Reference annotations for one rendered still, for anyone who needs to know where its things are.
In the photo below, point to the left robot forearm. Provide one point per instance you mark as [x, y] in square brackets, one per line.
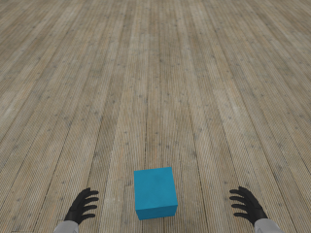
[67, 226]

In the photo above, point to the carton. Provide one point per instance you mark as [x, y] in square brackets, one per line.
[155, 193]

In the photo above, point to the robot left hand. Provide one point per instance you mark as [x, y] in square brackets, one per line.
[75, 213]

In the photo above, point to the right robot forearm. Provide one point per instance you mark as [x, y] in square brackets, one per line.
[266, 225]

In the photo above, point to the robot right hand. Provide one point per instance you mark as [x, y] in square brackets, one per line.
[252, 207]

